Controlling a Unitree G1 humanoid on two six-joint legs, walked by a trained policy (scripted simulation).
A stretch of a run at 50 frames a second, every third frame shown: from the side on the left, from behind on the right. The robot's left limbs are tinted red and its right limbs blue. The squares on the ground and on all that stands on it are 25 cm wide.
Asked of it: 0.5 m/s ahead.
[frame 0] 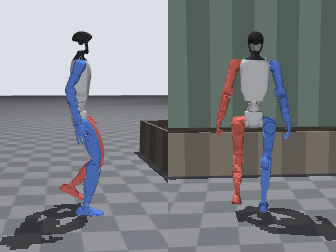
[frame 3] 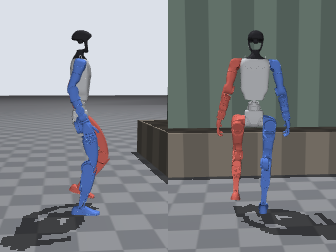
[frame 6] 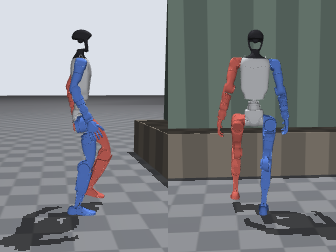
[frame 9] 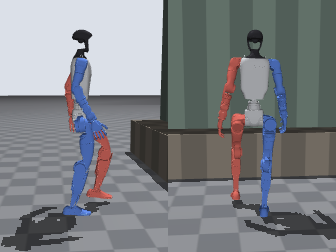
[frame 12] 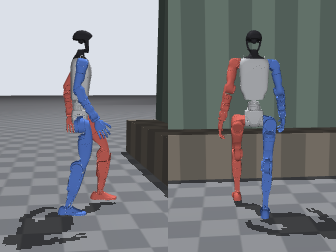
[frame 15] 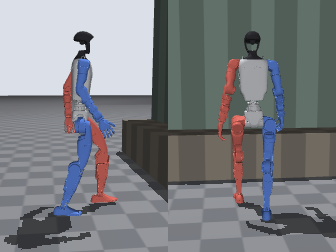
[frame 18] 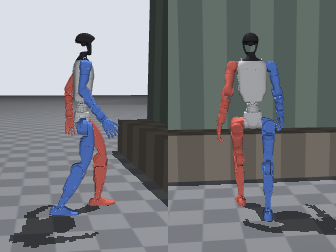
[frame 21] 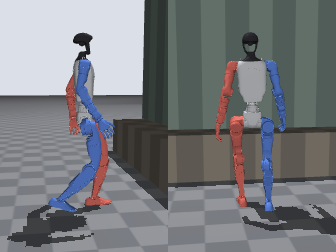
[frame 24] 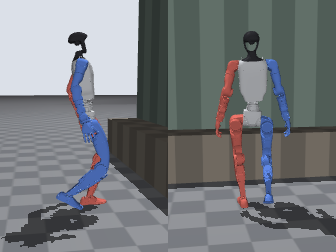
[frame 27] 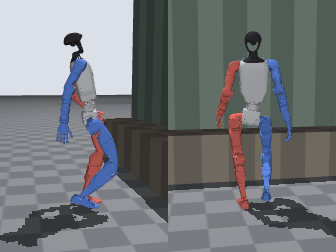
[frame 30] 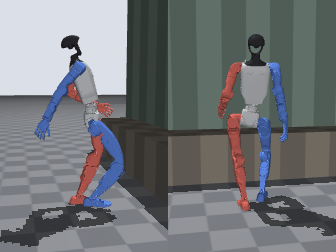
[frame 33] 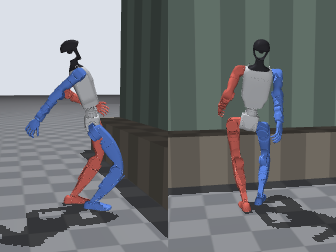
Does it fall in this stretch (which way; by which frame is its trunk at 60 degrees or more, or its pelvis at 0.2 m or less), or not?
no
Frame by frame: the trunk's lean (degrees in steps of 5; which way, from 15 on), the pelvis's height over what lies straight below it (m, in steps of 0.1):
0: 5, 0.8
3: 0, 0.8
6: 0, 0.8
9: 0, 0.8
12: 5, 0.8
15: 5, 0.8
18: 5, 0.8
21: 5, 0.8
24: 10, 0.8
27: 15 backward, 0.7
30: 20 backward, 0.7
33: 20 backward, 0.7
